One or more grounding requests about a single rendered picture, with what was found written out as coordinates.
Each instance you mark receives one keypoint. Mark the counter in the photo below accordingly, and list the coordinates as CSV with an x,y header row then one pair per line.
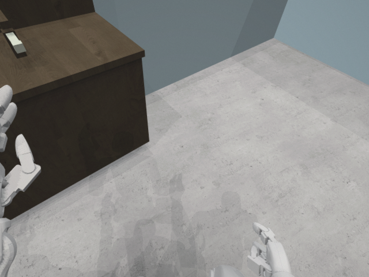
x,y
79,92

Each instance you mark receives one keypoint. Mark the robot right thigh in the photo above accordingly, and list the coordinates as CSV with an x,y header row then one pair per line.
x,y
225,271

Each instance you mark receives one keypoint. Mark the robot left hand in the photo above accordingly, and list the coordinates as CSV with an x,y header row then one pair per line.
x,y
20,177

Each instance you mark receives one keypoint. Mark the robot right hand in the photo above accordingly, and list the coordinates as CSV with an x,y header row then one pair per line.
x,y
267,261

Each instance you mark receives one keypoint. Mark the tap lever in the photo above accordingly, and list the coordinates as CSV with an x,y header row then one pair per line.
x,y
17,44

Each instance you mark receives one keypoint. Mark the robot left forearm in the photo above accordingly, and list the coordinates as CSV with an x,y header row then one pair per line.
x,y
8,247

